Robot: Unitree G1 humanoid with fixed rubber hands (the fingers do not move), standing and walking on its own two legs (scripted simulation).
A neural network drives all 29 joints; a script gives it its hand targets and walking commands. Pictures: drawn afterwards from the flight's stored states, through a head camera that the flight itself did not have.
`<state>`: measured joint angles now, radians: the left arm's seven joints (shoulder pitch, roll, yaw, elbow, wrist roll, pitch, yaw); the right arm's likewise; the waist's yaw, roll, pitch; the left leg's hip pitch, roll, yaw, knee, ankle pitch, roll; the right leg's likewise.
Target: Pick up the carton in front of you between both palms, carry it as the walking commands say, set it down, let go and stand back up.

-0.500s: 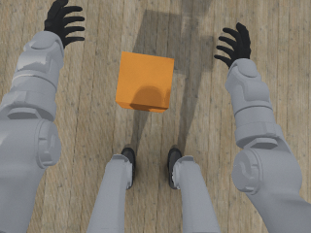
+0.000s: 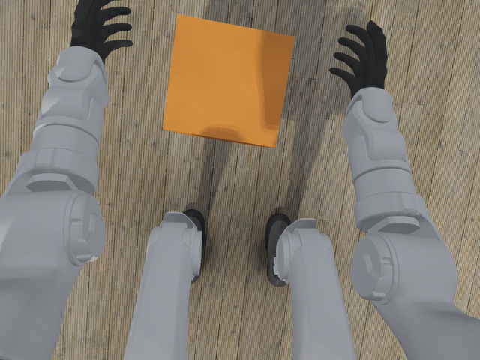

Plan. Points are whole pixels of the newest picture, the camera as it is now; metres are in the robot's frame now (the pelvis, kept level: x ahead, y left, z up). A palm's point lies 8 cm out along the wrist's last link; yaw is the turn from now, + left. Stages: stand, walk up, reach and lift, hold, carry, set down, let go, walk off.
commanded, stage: reach and lift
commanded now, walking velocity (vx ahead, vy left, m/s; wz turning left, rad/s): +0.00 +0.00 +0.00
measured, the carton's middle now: (227, 95) +0.51 +0.05 -0.41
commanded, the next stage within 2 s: none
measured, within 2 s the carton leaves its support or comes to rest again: leaves its support in 1.32 s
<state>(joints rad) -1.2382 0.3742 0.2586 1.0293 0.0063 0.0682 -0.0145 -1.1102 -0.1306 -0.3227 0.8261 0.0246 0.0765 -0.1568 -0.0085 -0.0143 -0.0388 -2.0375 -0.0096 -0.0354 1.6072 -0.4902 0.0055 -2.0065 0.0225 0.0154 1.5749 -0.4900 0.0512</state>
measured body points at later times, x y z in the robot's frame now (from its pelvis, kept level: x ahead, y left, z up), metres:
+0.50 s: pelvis -0.05 +0.00 -0.15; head +0.34 +0.03 +0.07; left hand +0.53 +0.23 -0.35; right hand +0.51 -0.14 -0.34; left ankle +0.07 +0.11 -0.50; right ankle +0.08 -0.13 -0.50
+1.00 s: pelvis -0.04 -0.01 -0.16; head +0.33 +0.03 +0.08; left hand +0.53 +0.20 -0.34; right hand +0.52 -0.12 -0.34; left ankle +0.07 +0.11 -0.50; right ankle +0.08 -0.13 -0.50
